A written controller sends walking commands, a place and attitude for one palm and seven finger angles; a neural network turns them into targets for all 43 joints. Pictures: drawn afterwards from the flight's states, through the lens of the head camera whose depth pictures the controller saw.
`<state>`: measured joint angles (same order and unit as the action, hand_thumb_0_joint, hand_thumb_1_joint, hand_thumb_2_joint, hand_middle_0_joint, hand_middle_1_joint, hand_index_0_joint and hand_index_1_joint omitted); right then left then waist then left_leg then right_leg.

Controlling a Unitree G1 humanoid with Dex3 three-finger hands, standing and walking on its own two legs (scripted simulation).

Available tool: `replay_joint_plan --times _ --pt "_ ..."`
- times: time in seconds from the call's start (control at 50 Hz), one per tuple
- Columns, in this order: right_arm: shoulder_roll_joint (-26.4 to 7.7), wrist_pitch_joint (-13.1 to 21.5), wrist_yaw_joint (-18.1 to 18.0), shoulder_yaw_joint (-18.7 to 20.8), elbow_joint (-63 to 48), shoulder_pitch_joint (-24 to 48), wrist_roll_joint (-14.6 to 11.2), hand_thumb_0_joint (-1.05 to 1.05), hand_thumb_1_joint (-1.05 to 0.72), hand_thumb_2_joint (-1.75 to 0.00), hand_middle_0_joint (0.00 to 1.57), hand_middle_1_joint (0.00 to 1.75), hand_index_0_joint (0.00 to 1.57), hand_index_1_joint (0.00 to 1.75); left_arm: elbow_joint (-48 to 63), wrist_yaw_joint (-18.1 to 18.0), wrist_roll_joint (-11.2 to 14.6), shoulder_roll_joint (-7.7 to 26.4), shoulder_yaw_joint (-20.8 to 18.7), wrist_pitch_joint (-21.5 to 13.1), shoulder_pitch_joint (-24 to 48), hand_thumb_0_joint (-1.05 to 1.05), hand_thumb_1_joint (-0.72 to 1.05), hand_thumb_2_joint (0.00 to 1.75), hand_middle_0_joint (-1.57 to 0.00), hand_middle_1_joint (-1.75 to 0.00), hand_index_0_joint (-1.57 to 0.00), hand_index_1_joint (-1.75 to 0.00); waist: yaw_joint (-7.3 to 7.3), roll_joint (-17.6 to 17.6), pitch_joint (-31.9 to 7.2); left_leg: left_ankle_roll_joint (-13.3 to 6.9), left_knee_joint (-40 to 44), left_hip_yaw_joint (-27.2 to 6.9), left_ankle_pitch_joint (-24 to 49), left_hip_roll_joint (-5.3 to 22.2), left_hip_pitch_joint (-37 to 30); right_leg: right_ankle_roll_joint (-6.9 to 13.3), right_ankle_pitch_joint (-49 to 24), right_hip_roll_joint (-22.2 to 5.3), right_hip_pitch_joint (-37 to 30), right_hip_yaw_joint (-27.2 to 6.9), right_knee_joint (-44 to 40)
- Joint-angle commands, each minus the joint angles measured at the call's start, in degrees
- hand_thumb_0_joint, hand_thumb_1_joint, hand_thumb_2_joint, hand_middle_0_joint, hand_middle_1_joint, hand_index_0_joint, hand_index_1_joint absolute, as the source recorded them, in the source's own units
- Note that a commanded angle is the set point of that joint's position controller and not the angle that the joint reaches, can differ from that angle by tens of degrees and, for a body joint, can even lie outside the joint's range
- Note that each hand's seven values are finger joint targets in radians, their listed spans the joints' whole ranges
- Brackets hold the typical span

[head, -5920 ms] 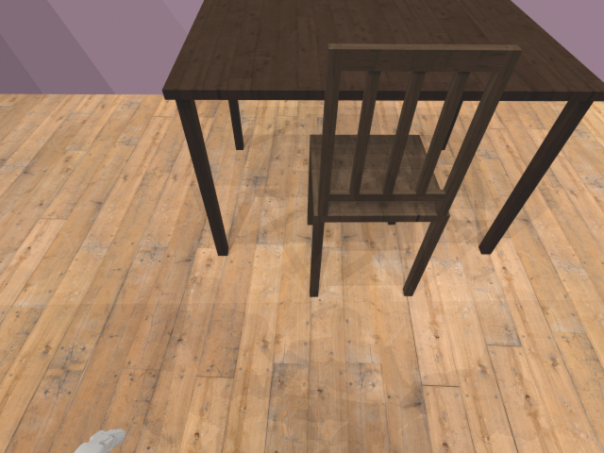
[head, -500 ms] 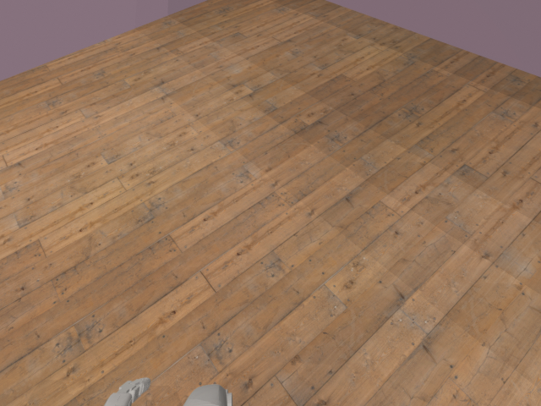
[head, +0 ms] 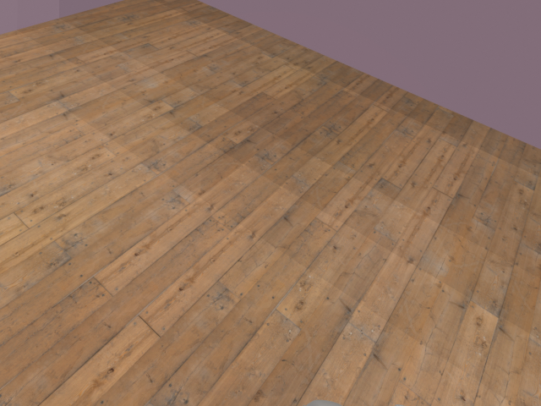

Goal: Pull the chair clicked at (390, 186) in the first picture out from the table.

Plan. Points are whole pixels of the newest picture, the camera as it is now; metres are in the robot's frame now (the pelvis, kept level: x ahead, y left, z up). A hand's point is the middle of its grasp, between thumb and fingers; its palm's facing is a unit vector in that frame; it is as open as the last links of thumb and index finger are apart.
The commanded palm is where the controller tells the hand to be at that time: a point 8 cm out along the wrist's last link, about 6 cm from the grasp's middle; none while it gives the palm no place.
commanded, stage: walk to a spot facing it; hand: left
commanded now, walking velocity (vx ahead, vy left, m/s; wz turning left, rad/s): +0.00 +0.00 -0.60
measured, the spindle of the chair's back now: out of the picture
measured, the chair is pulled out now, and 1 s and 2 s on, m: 0.00 0.00 0.00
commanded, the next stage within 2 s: turn to face it in 0.32 s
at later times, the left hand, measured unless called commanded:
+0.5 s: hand (222, 329) +0.27 +0.10 -0.16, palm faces -0.29 -0.93 -0.25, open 7.3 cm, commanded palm none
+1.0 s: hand (163, 368) +0.20 +0.19 -0.18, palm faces -0.01 -0.98 -0.22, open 7.3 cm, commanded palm none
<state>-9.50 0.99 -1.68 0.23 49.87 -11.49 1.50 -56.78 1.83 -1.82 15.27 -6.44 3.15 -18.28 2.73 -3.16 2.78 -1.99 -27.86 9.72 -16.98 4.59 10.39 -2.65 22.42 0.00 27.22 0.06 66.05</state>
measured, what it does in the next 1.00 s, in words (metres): walks ahead: right foot, then left foot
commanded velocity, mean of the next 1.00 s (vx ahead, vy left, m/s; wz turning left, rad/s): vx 0.00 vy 0.00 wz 0.13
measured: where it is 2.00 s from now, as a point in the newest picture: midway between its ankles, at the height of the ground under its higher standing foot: outside the picture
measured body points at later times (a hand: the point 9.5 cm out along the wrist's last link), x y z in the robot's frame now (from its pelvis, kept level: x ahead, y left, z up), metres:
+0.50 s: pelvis +0.08 -0.04 -0.02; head +0.11 -0.06 +0.43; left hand +0.28 +0.15 -0.14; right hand -0.01 -0.27 -0.18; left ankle +0.03 +0.11 -0.66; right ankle +0.07 -0.12 -0.74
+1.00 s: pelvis +0.12 -0.01 +0.00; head +0.18 +0.01 +0.44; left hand +0.20 +0.25 -0.17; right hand +0.16 -0.25 -0.14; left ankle +0.15 +0.07 -0.74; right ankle +0.06 -0.17 -0.65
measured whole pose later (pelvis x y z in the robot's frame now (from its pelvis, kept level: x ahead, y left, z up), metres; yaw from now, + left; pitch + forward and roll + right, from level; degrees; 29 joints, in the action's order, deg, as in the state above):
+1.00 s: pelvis +0.12 -0.01 +0.00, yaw -3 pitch +2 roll -2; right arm -9.5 -0.8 -0.9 2.4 54.1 -13.5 1.5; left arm -55.5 -1.0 -1.3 13.4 -5.3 3.0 -10.7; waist -0.6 -1.2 4.5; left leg -3.2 -30.2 3.1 -13.7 0.9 18.5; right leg -4.3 24.6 -4.0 27.8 1.9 65.7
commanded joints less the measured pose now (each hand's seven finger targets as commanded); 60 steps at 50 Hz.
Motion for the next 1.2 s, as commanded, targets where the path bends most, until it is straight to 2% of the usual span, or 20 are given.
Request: replay_joint_plan --times 0.0,0.24,0.28,0.32,0.34,0.36,0.38,0.4,0.48,0.52,0.58,0.66,0.74,0.76,0.78,0.8,0.82,0.9,0.96,1.18 --pt "-9.3 1.2 -1.0 2.9 -0.7 -5.9 -0.5 0.0 -0.9 -0.9 0.2 0.3 0.2 0.3 4.4 -0.2 0.5 0.0 0.1 -0.6 0.6 0.0 0.9 0.9 -0.2 -0.3 -0.2 -0.3 -2.1 12.8 -1.8 0.5 8.6 -3.9 39.2 13.2 -5.6 -1.0 -4.1 -1.9 6.2 0.0 4.4" --pt "-10.1 0.0 -0.4 4.8 4.0 -11.7 0.2 0.0 -0.9 -0.9 0.2 0.3 0.2 0.3 9.4 -0.1 0.4 -1.4 1.5 -0.7 15.4 0.0 0.9 0.9 -0.2 -0.3 -0.2 -0.3 -6.01 14.2 -0.5 -3.8 3.5 1.9 43.2 16.8 -12.3 0.1 -1.5 -2.8 4.0 6.4 -19.2" --pt "-11.1 -0.1 -0.1 5.2 4.3 -12.0 0.1 0.0 -0.9 -0.9 0.2 0.3 0.2 0.3 9.7 -0.3 0.3 -1.0 1.5 -1.3 14.8 0.0 0.9 0.9 -0.2 -0.3 -0.2 -0.3 -5.21 13.6 -1.6 -3.2 0.1 3.0 49.7 17.6 -12.1 1.5 -0.3 -0.9 -0.4 7.8 -23.2" --pt "-12.1 -0.1 0.2 5.5 3.6 -10.9 -0.4 0.0 -0.9 -0.9 0.2 0.3 0.2 0.3 8.6 -0.6 0.3 1.0 1.0 -2.5 8.3 0.0 0.9 0.9 -0.2 -0.3 -0.2 -0.3 -1.49 12.0 -5.9 -0.3 -9.9 5.5 52.7 17.1 -10.2 3.0 -7.1 0.1 -11.2 7.7 -32.8" --pt "-12.1 -0.1 0.7 5.5 2.6 -10.1 -1.1 0.0 -0.9 -0.9 0.2 0.3 0.2 0.3 6.8 -0.9 0.1 4.2 0.4 -3.5 1.9 0.0 0.9 0.9 -0.2 -0.3 -0.2 -0.3 1.85 7.0 -10.1 2.6 -21.6 6.6 44.4 15.9 -1.3 4.9 -18.9 -2.9 -25.2 3.8 -40.0" --pt "-8.0 -0.4 1.2 4.4 -0.1 -9.5 -1.5 0.0 -0.9 -0.9 0.2 0.3 0.2 0.3 5.4 -1.9 0.1 11.2 -0.9 -4.3 -3.7 0.0 0.9 0.9 -0.2 -0.3 -0.2 -0.3 3.67 -8.3 -14.5 6.6 -37.9 7.1 -2.8 5.6 18.6 12.4 -48.2 -19.1 -40.2 -19.4 -39.9" --pt "-7.2 -0.9 0.4 4.2 -2.0 -5.3 -1.5 0.0 -0.9 -0.9 0.2 0.3 0.2 0.3 4.3 -2.8 1.6 14.3 -1.7 -3.7 -5.2 0.0 0.9 0.9 -0.2 -0.3 -0.2 -0.3 3.9 -9.5 -15.9 7.3 -48.4 -1.6 -22.5 1.8 24.2 19.0 -66.5 -26.1 -39.2 -24.6 -39.0" --pt "-6.9 -1.2 -0.2 4.0 -1.8 -4.5 -1.4 0.0 -0.9 -0.9 0.2 0.3 0.2 0.3 5.0 -3.4 1.7 11.9 -1.1 -3.2 -2.0 0.0 0.9 0.9 -0.2 -0.3 -0.2 -0.3 2.24 -3.1 -12.9 6.4 -48.5 -7.8 -18.9 4.2 25.3 19.7 -59.3 -24.5 -36.5 -17.9 -39.4" --pt "-4.8 -3.0 0.1 3.3 3.8 -8.2 -0.4 0.0 -0.9 -0.9 0.2 0.3 0.2 0.3 7.1 -3.9 1.1 4.0 1.8 -3.7 9.6 0.0 0.9 0.9 -0.2 -0.3 -0.2 -0.3 -4.5 -0.2 -4.7 6.3 -42.5 -8.4 -6.9 4.0 17.4 12.6 -43.0 -15.2 -15.6 -5.3 -45.3" --pt "-3.6 -3.7 0.2 2.8 5.7 -11.7 -0.5 0.0 -0.9 -0.9 0.2 0.3 0.2 0.3 6.9 -3.7 0.7 3.1 2.6 -4.1 11.5 0.0 0.9 0.9 -0.2 -0.3 -0.2 -0.3 -6.63 -1.0 -3.3 6.1 -35.9 -8.2 -4.4 2.8 12.4 11.3 -34.9 -12.9 -9.4 -0.2 -46.7" --pt "-2.9 -3.3 0.7 2.6 6.3 -11.2 -0.7 0.0 -0.9 -0.9 0.2 0.3 0.2 0.3 5.8 -3.3 0.6 2.4 2.8 -4.3 10.7 0.0 0.9 0.9 -0.2 -0.3 -0.2 -0.3 -5.7 -5.1 -2.0 5.8 -27.1 -6.5 -2.6 1.1 11.7 10.5 -26.8 -12.0 -10.7 2.3 -48.0" --pt "-4.1 -2.7 1.1 3.1 3.9 -4.2 -0.8 0.0 -0.9 -0.9 0.2 0.3 0.2 0.3 4.3 -3.6 0.4 3.6 1.8 -3.8 7.2 0.0 0.9 0.9 -0.2 -0.3 -0.2 -0.3 -2.48 -6.0 -0.2 6.0 -21.0 -5.3 -6.4 0.8 14.7 12.4 -34.0 -16.9 -16.6 0.5 -45.0" --pt "-4.1 -2.5 1.5 3.6 3.4 -5.0 -0.6 0.0 -0.9 -0.9 0.2 0.3 0.2 0.3 4.6 -4.0 0.6 4.3 0.9 -3.2 7.3 0.0 0.9 0.9 -0.2 -0.3 -0.2 -0.3 -3.35 -4.0 -1.1 5.2 -9.7 -3.2 0.6 0.0 8.4 9.2 -32.5 -17.7 -16.0 3.5 -38.6" --pt "-5.3 -2.3 1.6 3.9 3.9 -8.1 -0.5 0.0 -0.9 -0.9 0.2 0.3 0.2 0.3 4.8 -4.0 0.9 3.6 0.9 -2.9 7.8 0.0 0.9 0.9 -0.2 -0.3 -0.2 -0.3 -4.9 0.9 -2.8 4.4 -3.2 -5.0 7.7 0.6 3.0 6.8 -27.9 -16.6 -13.7 5.6 -32.6" --pt "-9.3 -1.7 1.6 4.8 3.9 -11.4 -0.1 0.0 -0.9 -0.9 0.2 0.3 0.2 0.3 5.9 -3.8 1.4 1.3 0.9 -2.4 6.2 0.0 0.9 0.9 -0.2 -0.3 -0.2 -0.3 -5.86 14.4 -4.6 -0.1 3.3 -18.7 24.3 8.8 -1.6 2.3 -13.5 -10.4 -6.3 9.1 -21.0" --pt "-13.6 -1.5 1.3 5.6 3.6 -13.0 0.1 0.0 -0.9 -0.9 0.2 0.3 0.2 0.3 8.0 -3.7 1.7 -1.5 1.7 -2.3 6.5 0.0 0.9 0.9 -0.2 -0.3 -0.2 -0.3 -6.03 26.1 -5.0 -8.5 8.0 -33.5 45.2 20.6 -4.4 -1.3 15.4 -3.7 2.7 8.7 -7.8" --pt "-13.9 -1.8 0.8 5.8 4.0 -12.7 0.1 0.0 -0.9 -0.9 0.2 0.3 0.2 0.3 8.2 -3.9 1.1 0.2 1.6 -1.9 8.7 0.0 0.9 0.9 -0.2 -0.3 -0.2 -0.3 -6.45 18.0 -6.2 -11.3 8.8 -32.5 36.5 21.6 -2.5 -0.3 15.6 -4.4 2.3 2.5 0.1" --pt "-10.8 -0.8 0.0 4.9 1.6 -5.7 -0.1 0.0 -0.9 -0.9 0.2 0.3 0.2 0.3 6.9 -2.9 0.7 0.4 0.9 -2.1 10.2 0.0 0.9 0.9 -0.2 -0.3 -0.2 -0.3 -4.31 10.8 -6.8 -6.9 7.6 -23.5 30.0 11.8 -3.1 -1.2 1.9 -5.3 6.3 -0.8 3.4" --pt "-11.6 -0.7 0.1 5.4 1.0 -5.0 -0.3 0.0 -0.9 -0.9 0.2 0.3 0.2 0.3 6.3 -2.7 0.9 0.4 1.0 -1.8 9.2 0.0 0.9 0.9 -0.2 -0.3 -0.2 -0.3 -4.3 9.2 -8.3 -6.5 7.9 -21.6 28.3 9.6 -4.0 -2.1 -0.1 -4.7 4.6 0.0 -0.9" --pt "-14.3 -2.2 1.0 7.0 -0.1 -3.6 0.1 0.0 -0.9 -0.9 0.2 0.3 0.2 0.3 9.3 -3.2 1.5 1.0 1.4 -1.7 11.4 0.0 0.9 0.9 -0.2 -0.3 -0.2 -0.3 -5.21 14.6 -6.9 -7.5 6.7 -29.9 23.3 7.6 0.4 -2.4 3.6 -1.5 -3.4 0.1 -20.2"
